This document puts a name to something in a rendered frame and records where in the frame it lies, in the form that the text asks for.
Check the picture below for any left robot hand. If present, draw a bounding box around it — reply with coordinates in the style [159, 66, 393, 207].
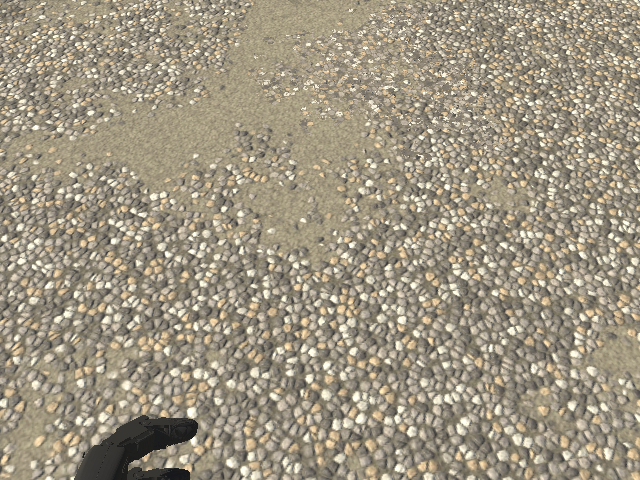
[74, 415, 198, 480]

